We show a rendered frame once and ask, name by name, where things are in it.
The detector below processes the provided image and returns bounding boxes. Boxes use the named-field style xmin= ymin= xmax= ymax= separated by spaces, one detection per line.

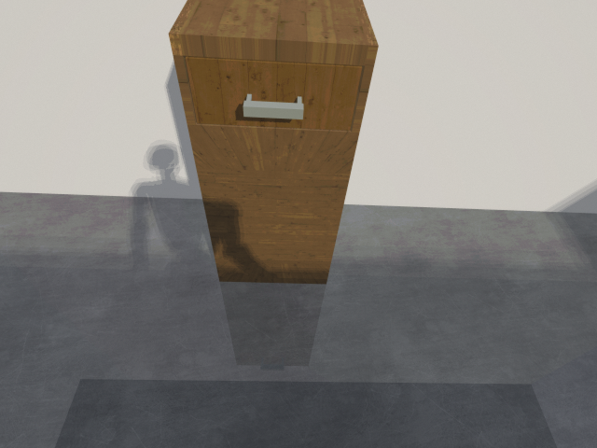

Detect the drawer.
xmin=186 ymin=56 xmax=362 ymax=131

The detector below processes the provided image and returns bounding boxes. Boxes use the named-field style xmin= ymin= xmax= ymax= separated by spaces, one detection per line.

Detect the cabinet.
xmin=169 ymin=0 xmax=379 ymax=284

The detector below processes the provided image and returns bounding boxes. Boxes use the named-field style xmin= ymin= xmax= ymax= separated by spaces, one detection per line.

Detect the handle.
xmin=243 ymin=94 xmax=304 ymax=119

